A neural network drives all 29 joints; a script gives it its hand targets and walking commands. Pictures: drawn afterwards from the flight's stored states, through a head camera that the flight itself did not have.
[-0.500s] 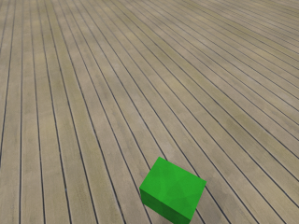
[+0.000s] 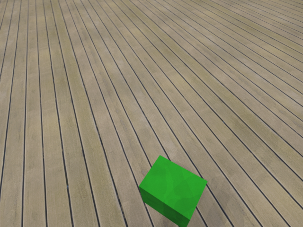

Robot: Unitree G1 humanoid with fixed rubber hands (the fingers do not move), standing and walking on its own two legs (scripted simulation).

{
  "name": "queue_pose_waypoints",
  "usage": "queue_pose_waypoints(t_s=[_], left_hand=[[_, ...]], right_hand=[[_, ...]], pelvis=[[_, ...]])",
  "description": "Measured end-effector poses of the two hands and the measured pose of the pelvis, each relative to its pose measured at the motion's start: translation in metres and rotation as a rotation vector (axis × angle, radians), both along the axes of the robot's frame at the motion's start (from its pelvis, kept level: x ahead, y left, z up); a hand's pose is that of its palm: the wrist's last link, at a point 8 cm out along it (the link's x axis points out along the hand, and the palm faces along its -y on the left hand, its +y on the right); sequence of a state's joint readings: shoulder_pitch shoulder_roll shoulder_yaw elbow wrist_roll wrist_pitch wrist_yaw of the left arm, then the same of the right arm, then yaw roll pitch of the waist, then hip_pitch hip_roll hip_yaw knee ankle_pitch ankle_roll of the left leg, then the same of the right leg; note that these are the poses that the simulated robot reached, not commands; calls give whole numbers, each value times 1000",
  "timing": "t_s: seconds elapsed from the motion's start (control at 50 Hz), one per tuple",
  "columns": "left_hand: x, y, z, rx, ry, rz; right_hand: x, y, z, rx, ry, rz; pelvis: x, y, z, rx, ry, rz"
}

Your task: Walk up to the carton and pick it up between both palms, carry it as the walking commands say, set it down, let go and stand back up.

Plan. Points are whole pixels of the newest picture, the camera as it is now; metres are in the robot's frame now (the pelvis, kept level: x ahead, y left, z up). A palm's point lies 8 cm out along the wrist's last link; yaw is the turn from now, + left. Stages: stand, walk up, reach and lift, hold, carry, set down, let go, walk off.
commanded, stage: walk up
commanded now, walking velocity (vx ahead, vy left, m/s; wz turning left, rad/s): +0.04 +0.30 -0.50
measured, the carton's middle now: (172, 192) +0.43 -0.06 -0.64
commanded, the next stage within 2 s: none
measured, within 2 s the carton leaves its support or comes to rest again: neither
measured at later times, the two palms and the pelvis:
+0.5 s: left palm out of the picture -0.01 +0.40 -0.12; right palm (214, 210) +0.21 -0.15 -0.12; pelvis +0.07 +0.13 -0.01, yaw -15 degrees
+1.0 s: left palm (40, 203) +0.24 +0.40 -0.14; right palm out of the picture -0.08 -0.05 -0.08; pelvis +0.06 +0.21 +0.01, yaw -26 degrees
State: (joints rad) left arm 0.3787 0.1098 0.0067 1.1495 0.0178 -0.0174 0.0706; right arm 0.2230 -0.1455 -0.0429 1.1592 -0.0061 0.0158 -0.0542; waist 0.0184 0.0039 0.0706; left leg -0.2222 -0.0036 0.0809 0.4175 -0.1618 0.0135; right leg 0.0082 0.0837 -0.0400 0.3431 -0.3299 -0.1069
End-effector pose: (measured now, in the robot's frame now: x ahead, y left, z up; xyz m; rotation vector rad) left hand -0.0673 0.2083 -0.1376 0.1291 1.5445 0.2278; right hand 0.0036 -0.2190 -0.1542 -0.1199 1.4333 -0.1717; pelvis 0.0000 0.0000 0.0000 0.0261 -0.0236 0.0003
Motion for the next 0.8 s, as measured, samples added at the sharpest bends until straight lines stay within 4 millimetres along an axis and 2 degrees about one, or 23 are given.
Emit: queue_pose_waypoints(t_s=[0.06,0.14,0.22,0.28,0.34,0.4,0.46,0.5,0.54,0.58,0.64,0.68,0.74,0.8], left_hand=[[-14,20,9,57,58,-1],[-33,66,38,162,175,-33],[-22,106,60,231,180,-73],[-7,125,66,241,163,-95],[6,138,63,220,156,-102],[18,153,51,180,164,-108],[35,170,32,124,174,-132],[59,187,13,85,161,-167],[99,204,-7,63,98,-216],[151,214,-15,46,-15,-264],[224,223,-14,16,-153,-362],[265,226,-9,6,-216,-417],[314,228,-1,-6,-308,-474],[344,222,3,-42,-378,-513]], right_hand=[[1,-7,-2,-10,32,-12],[20,-10,0,-22,-42,-31],[55,1,2,-17,-143,-30],[88,16,5,-8,-210,-21],[125,34,11,-6,-271,-9],[161,51,20,-30,-324,7],[194,66,30,-81,-382,17],[205,72,34,-133,-414,1],[198,79,37,-180,-408,-21],[178,89,43,-200,-371,-48],[142,102,55,-226,-346,-130],[117,111,62,-251,-335,-177],[69,125,69,-288,-270,-241],[14,138,75,-318,-173,-304]], pelvis=[[-1,6,-1,-4,22,-75],[5,19,3,21,48,-142],[18,35,7,45,63,-184],[27,50,8,52,63,-202],[36,68,7,56,58,-220],[46,87,3,49,52,-234],[60,111,-4,15,49,-247],[73,129,-14,-26,55,-264],[78,143,-19,-29,53,-277],[79,155,-16,-38,45,-314],[82,171,-7,-67,33,-356],[84,179,-2,-85,37,-370],[83,188,2,-113,40,-385],[78,195,5,-132,43,-398]])
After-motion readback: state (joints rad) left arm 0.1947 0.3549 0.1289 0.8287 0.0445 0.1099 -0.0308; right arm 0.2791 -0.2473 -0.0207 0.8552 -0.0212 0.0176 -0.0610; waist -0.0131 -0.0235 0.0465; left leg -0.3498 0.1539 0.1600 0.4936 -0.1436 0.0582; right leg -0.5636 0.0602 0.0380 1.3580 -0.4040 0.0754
